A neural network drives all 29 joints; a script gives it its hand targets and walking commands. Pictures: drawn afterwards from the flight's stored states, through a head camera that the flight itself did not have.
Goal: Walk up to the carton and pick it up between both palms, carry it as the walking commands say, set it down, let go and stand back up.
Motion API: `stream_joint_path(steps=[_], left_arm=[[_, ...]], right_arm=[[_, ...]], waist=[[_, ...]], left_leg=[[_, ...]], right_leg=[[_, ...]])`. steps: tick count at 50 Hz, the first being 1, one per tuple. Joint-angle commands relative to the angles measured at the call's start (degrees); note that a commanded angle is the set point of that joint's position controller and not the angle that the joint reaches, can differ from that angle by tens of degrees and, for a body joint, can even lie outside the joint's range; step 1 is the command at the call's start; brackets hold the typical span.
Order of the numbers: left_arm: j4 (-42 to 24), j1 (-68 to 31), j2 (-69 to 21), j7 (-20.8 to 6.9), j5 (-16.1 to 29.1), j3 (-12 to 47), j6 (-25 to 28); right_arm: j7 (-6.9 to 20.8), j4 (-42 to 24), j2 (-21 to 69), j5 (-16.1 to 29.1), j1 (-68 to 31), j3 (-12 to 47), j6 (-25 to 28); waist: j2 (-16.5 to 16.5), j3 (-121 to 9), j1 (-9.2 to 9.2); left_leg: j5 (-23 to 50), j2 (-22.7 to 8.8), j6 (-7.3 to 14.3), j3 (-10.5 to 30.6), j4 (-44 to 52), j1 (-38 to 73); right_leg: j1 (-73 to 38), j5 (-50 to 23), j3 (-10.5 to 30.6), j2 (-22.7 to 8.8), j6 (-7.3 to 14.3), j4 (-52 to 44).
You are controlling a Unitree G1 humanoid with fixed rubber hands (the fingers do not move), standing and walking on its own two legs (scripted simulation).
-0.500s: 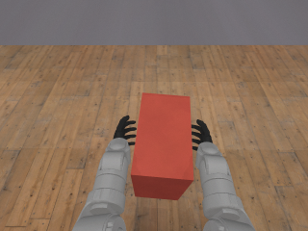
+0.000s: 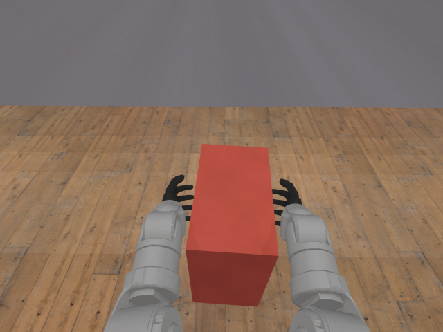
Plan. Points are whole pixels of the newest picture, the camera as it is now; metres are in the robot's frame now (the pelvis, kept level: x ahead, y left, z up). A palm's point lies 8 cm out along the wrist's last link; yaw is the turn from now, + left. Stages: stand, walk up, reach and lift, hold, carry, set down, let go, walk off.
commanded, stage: reach and lift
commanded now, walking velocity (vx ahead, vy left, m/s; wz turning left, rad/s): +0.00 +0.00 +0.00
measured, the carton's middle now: (230, 225) +0.34 +0.00 -0.02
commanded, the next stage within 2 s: hold in 0.80 s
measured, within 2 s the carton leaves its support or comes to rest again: neither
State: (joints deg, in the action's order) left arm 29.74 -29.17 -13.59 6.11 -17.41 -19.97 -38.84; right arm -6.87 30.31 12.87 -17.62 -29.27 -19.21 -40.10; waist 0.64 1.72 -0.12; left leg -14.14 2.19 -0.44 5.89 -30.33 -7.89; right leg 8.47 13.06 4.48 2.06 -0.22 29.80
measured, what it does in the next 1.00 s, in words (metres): stands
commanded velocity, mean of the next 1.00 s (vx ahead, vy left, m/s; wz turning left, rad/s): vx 0.00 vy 0.00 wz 0.00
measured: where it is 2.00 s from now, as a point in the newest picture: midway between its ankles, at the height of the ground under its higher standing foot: outside the picture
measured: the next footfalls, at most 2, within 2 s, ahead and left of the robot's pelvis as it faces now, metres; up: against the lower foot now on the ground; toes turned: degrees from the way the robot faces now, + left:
right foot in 1.54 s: +0.04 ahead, -0.18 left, +0.00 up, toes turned -14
left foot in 1.82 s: +0.06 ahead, +0.00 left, +0.00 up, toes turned -13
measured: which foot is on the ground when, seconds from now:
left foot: down 0.00-1.00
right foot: down 0.00-1.00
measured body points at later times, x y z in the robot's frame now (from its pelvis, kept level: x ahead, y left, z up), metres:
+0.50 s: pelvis +0.00 +0.00 +0.00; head -0.04 +0.00 +0.45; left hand +0.33 +0.12 +0.05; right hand +0.33 -0.12 +0.05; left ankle +0.04 +0.13 -0.73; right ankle +0.05 -0.12 -0.73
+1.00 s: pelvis +0.00 +0.00 +0.00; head -0.05 +0.00 +0.45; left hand +0.32 +0.12 +0.05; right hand +0.32 -0.12 +0.05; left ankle +0.04 +0.13 -0.73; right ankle +0.05 -0.12 -0.73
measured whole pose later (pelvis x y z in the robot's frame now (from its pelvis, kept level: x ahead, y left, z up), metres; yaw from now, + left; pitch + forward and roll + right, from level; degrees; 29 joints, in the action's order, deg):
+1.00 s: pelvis +0.00 +0.00 +0.00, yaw +0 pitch -8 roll +0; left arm 27.5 -25.4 -12.2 6.3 -15.8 -14.8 -41.3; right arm -6.8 27.6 12.1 -16.6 -25.1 -14.4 -42.4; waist 0.7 0.5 -0.1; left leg -13.7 2.1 -0.4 6.2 -28.8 -6.6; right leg 7.0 12.5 4.3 2.0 -0.2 27.9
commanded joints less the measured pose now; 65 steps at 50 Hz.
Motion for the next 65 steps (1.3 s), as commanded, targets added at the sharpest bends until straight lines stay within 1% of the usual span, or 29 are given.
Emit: stream_joint_path(steps=[1, 8, 17, 28, 37, 47, 61, 62, 63, 64, 65], left_arm=[[2.6, -36.1, -61.3, -11.6, 13.8, 27.7, 1.1], [2.2, -36.9, -62.2, -11.0, 13.9, 28.3, 1.2], [2.2, -36.0, -62.7, -10.9, 14.1, 28.6, 1.3], [0.4, -31.5, -62.9, -11.4, 15.0, 30.4, 1.0], [-2.0, -28.3, -63.0, -12.2, 16.0, 32.0, 0.5], [-3.0, -26.8, -62.9, -13.0, 16.3, 32.0, -0.1], [-2.3, -28.3, -63.3, -13.5, 16.3, 31.3, -0.4], [-4.0, -26.9, -57.8, -13.7, 15.6, 34.1, -0.3], [-3.3, -27.4, -58.9, -13.4, 15.8, 33.7, -0.5], [-4.5, -27.4, -58.2, -13.1, 17.0, 34.7, -0.8], [-6.6, -28.5, -58.0, -12.8, 18.7, 36.6, -1.1]], right_arm=[[12.8, 0.3, 60.5, 14.8, -39.3, 28.5, 2.3], [13.1, 0.1, 60.0, 14.7, -39.9, 28.1, 2.5], [13.4, 0.1, 59.7, 14.4, -39.0, 27.9, 2.6], [13.5, -3.0, 60.3, 15.4, -35.9, 30.6, 2.3], [13.6, -5.0, 61.5, 16.3, -32.4, 32.6, 1.7], [13.8, -5.7, 62.4, 16.9, -30.6, 32.8, 1.1], [14.0, -5.2, 63.1, 17.0, -31.9, 32.2, 0.9], [14.0, -5.9, 60.9, 19.3, -33.6, 35.9, 1.9], [14.0, -6.0, 60.7, 18.7, -33.7, 34.4, 1.7], [13.9, -6.8, 59.9, 19.0, -32.4, 34.8, 1.5], [13.4, -8.7, 59.8, 19.7, -31.8, 36.2, 1.1]], waist=[[-0.5, -16.2, 0.1], [-0.3, -18.0, 0.02], [-0.1, -18.7, 0.04], [-0.3, -19.2, 0.39], [-0.5, -19.0, 0.22], [-0.5, -17.6, 0.08], [-0.5, -16.1, -0.06], [-4.4, -15.2, 1.79], [-4.4, -14.7, 1.39], [-2.8, -14.5, 1.08], [0.7, -16.2, 0.73]], left_leg=[[2.2, 1.7, 0.7, -0.4, 5.7, 0.3], [3.0, 1.3, 0.4, 0.2, 5.8, 0.8], [3.9, 1.2, 0.2, 0.5, 5.9, 1.0], [7.5, 1.6, 0.3, 0.8, 5.9, 2.4], [9.0, 1.9, 0.4, 1.1, 6.0, 2.9], [7.5, 2.1, 0.6, 1.0, 6.2, 2.2], [2.6, 2.0, 0.7, 0.7, 6.1, 0.7], [-10.1, -6.9, 1.5, 0.9, 4.9, -7.7], [-13.8, -8.8, 1.7, 3.4, 5.4, -7.2], [-15.1, -11.1, 1.9, 5.3, 5.9, -8.0], [-15.1, -14.4, 2.4, 8.1, 7.8, -6.7]], right_leg=[[-5.1, -2.6, 0.4, 1.3, 0.3, -5.0], [-5.0, -3.5, 0.5, 1.5, 0.2, -4.6], [-4.9, -4.3, 0.6, 1.7, 0.1, -4.5], [-5.8, -7.1, 0.9, 1.9, -0.1, -4.9], [-6.6, -8.7, 1.1, 2.0, -0.2, -5.4], [-6.7, -7.4, 1.2, 1.9, -0.1, -5.9], [-5.3, -2.4, 1.1, 1.7, 0.1, -5.8], [5.9, 11.0, 7.2, -7.9, 2.9, -7.3], [10.6, 15.7, 8.9, -7.6, 3.5, -7.6], [14.4, 13.6, 7.9, -6.5, 3.6, -4.4], [17.2, 8.8, 6.2, -5.0, 3.1, 0.3]])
